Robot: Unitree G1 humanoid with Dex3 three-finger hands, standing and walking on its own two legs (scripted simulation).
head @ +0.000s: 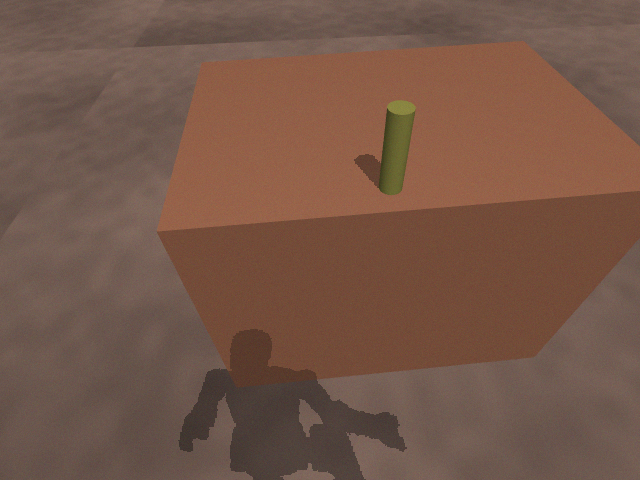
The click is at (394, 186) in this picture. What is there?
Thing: slim round
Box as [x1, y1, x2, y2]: [379, 100, 415, 194]
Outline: 403,100 390,102 387,106 379,178 379,189 387,194 395,194 401,190 415,107 410,102
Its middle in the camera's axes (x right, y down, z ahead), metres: +0.13 -0.16 +0.69
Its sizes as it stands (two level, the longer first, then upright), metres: 0.046 0.046 0.172
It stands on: a support 0.75 m high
